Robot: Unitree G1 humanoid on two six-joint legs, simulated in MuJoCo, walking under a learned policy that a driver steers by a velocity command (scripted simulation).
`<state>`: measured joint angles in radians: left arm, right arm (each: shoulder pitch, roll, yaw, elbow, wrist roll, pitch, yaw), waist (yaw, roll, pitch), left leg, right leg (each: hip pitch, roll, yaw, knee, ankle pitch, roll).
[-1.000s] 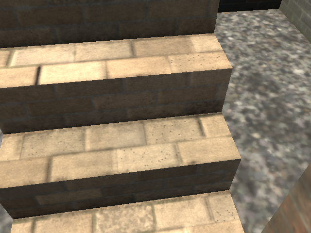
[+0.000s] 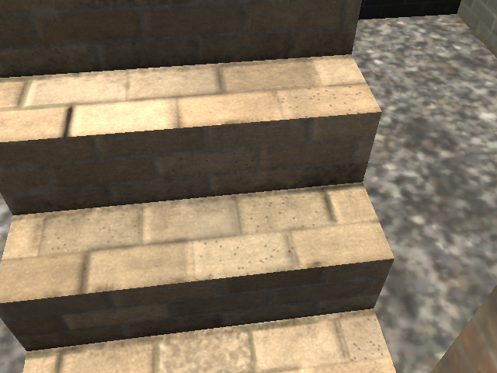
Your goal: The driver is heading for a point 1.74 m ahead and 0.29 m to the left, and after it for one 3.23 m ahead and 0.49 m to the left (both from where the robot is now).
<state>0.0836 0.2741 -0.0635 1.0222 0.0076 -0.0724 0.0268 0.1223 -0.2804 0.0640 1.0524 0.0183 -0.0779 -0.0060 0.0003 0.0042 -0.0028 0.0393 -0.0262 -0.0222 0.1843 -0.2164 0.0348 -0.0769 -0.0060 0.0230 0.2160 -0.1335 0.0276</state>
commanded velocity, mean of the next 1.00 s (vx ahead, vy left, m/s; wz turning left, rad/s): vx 0.10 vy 0.00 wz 0.00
